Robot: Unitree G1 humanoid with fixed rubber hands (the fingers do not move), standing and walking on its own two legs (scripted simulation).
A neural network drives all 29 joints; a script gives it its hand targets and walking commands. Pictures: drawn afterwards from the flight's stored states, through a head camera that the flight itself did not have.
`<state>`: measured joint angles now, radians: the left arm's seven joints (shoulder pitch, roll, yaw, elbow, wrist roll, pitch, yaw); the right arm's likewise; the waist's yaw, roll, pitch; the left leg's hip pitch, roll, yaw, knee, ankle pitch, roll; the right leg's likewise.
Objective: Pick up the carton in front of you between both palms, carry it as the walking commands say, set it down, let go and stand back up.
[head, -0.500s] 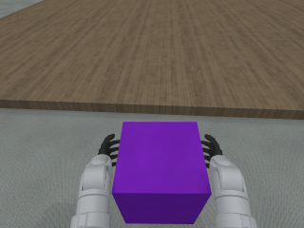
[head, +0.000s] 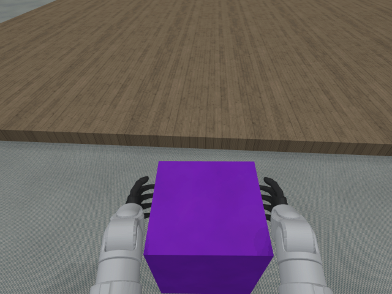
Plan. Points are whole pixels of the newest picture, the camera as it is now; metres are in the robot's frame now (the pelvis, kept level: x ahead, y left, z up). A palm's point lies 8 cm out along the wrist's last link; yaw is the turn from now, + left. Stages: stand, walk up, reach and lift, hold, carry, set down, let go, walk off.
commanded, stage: hold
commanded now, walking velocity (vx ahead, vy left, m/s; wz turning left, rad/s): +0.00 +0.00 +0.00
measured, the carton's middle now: (205, 230) +0.28 +0.00 -0.03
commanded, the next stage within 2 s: carry in 0.24 s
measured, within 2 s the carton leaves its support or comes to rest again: neither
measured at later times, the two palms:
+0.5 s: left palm (125, 191) +0.32 +0.17 +0.07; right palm (265, 188) +0.32 -0.13 +0.07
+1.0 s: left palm (141, 123) +0.54 +0.17 +0.09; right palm (248, 120) +0.55 -0.12 +0.09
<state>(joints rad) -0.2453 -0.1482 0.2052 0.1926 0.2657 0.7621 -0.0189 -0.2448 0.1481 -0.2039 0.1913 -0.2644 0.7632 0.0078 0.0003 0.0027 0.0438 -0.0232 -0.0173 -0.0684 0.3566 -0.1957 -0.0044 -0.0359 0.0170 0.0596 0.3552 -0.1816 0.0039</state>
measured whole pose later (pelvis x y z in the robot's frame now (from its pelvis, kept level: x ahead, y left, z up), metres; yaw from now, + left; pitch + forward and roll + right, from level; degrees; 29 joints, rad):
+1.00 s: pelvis +0.28 +0.01 +0.00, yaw +2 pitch +5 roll +1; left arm -0.18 -0.14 0.12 -0.33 0.09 1.23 0.10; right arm -0.18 0.14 -0.13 -0.34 -0.10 1.23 -0.10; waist 0.03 -0.01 -0.12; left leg -0.59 0.09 0.14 0.67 -0.19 0.00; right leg -0.06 -0.04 -0.20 0.25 -0.28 -0.01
